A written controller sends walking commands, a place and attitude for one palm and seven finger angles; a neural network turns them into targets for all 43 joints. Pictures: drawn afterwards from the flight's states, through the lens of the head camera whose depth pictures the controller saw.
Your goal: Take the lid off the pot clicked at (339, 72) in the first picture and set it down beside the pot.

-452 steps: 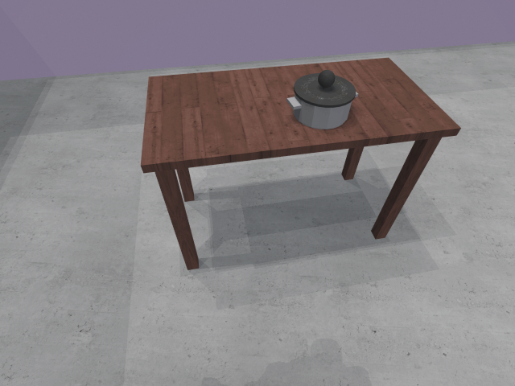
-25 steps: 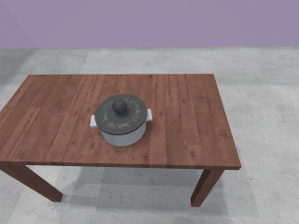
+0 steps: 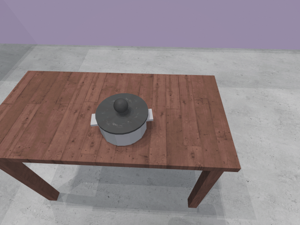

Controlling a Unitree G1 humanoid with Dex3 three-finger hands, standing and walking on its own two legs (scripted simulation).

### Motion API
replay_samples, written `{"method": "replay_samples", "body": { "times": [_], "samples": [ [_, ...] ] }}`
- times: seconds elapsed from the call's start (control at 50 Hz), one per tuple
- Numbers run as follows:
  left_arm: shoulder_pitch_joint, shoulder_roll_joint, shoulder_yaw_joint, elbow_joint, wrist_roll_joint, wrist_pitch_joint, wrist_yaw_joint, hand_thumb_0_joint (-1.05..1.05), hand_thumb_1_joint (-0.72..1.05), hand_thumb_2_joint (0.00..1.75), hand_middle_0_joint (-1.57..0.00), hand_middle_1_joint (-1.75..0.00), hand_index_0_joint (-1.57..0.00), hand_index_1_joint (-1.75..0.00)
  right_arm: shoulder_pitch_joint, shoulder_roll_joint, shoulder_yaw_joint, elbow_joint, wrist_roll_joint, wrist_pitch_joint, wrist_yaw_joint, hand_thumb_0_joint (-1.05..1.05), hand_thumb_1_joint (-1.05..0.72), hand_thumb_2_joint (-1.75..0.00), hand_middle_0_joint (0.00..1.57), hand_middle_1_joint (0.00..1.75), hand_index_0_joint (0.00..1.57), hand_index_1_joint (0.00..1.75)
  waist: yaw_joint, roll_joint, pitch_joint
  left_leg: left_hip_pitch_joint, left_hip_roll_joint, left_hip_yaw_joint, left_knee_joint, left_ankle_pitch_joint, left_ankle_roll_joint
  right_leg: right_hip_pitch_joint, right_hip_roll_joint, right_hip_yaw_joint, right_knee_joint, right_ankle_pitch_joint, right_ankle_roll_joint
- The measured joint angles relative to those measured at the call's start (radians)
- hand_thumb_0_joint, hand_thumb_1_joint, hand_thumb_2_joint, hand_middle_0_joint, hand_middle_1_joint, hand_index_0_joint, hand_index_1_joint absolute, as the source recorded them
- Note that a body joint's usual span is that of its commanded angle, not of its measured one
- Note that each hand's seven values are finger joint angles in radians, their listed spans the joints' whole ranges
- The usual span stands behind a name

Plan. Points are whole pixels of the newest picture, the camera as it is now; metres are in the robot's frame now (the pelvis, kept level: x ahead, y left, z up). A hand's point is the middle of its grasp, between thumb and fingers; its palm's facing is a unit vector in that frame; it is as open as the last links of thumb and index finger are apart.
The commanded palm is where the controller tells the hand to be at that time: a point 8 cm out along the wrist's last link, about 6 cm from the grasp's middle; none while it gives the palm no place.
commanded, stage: look again from close up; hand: left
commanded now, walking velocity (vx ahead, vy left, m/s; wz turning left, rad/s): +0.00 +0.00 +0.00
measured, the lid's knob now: (120, 105) +0.49 +0.14 +0.01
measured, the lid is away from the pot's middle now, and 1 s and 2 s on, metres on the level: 0.00 0.00 0.00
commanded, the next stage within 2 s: lift the closed hand beside the body in 0.30 s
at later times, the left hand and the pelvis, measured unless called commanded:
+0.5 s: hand out of the picture +0.04 +0.21 -0.15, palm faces +0.09 -0.96 -0.28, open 7.1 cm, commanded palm +0.08 +0.24 -0.07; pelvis +0.00 +0.02 +0.00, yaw +1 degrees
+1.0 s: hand out of the picture +0.09 +0.24 -0.08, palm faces +0.27 -0.92 -0.27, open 3.1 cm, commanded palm +0.06 +0.29 -0.05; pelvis -0.01 +0.03 -0.01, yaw +4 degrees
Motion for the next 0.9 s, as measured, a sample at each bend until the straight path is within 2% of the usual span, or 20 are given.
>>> {"method": "replay_samples", "body": {
  "times": [0.42,0.44,0.46,0.52,0.58,0.68,0.76,0.9],
  "samples": [
    [0.007,-0.006,-0.002,-0.001,0.002,-0.004,0.009,0.0,0.91,0.9,-0.2,-0.3,-0.2,-0.3,0.012,0.019,-0.001,0.003,0.004,-0.002,0.002,0.0,-0.91,-0.9,0.2,0.3,0.2,0.3,0.0,-0.011,0.004,-0.03,-0.011,0.001,0.038,-0.014,0.019,-0.013,-0.012,0.003,0.004,0.005,0.02],
    [0.039,0.003,-0.022,-0.108,-0.017,0.039,0.023,0.01,0.92,0.9,-0.2,-0.3,-0.2,-0.3,0.024,0.012,0.008,-0.034,0.021,-0.012,0.005,0.0,-0.91,-0.9,0.2,0.3,0.2,0.3,0.005,-0.009,0.009,-0.038,-0.01,0.002,0.056,-0.022,0.02,-0.019,-0.012,0.003,0.014,0.003,0.022],
    [0.088,0.023,-0.033,-0.248,-0.027,0.058,0.044,0.03,0.95,0.9,-0.21,-0.31,-0.21,-0.3,0.044,0.004,0.017,-0.074,0.036,-0.051,-0.003,0.0,-0.91,-0.9,0.2,0.3,0.2,0.3,0.013,-0.01,0.007,-0.04,-0.013,0.003,0.063,-0.028,0.022,-0.024,-0.016,0.006,0.027,-0.003,0.023],
    [0.161,0.06,-0.069,-0.557,-0.044,0.067,0.1,0.05,0.97,0.9,-0.24,-0.35,-0.24,-0.34,0.067,-0.062,0.015,-0.143,0.062,-0.16,-0.023,0.03,-0.94,-0.9,0.2,0.3,0.2,0.3,0.007,0.019,-0.016,-0.044,-0.032,-0.019,0.082,-0.036,0.033,-0.015,-0.037,-0.014,0.045,-0.022,0.033],
    [0.113,0.046,-0.052,-0.607,-0.016,0.025,0.101,0.04,0.96,0.9,-0.31,-0.42,-0.31,-0.41,0.002,-0.127,-0.011,-0.204,0.044,-0.203,-0.003,0.03,-0.94,-0.9,0.2,0.3,0.2,0.3,-0.014,0.035,-0.038,-0.062,-0.05,-0.027,0.1,-0.037,0.044,-0.032,-0.057,-0.021,0.068,-0.03,0.044],
    [0.164,0.014,-0.009,-0.79,-0.007,-0.008,0.061,0.02,0.94,0.9,-0.47,-0.6,-0.47,-0.59,-0.119,-0.153,-0.052,-0.37,0.031,-0.206,0.02,0.02,-0.93,-0.9,0.2,0.3,0.2,0.3,-0.011,0.004,-0.064,-0.07,-0.052,-0.008,0.117,-0.045,0.046,-0.056,-0.059,0.0,0.105,-0.04,0.045],
    [0.218,0.014,0.007,-0.885,-0.011,-0.04,0.043,0.01,0.92,0.9,-0.63,-0.77,-0.63,-0.77,-0.188,-0.145,-0.059,-0.51,0.038,-0.19,0.011,0.02,-0.92,-0.9,0.2,0.3,0.2,0.3,0.011,-0.024,-0.06,-0.09,-0.046,-0.016,0.151,-0.059,0.042,-0.067,-0.055,-0.008,0.124,-0.049,0.042],
    [0.266,0.046,0.03,-0.969,-0.015,-0.028,0.051,0.01,0.91,0.9,-0.92,-1.09,-0.92,-1.09,-0.216,-0.122,-0.025,-0.633,0.032,-0.17,-0.016,0.01,-0.91,-0.9,0.2,0.3,0.2,0.3,0.051,-0.027,-0.05,-0.129,-0.042,-0.046,0.185,-0.07,0.041,-0.078,-0.054,-0.038,0.124,-0.052,0.039]
  ]
}}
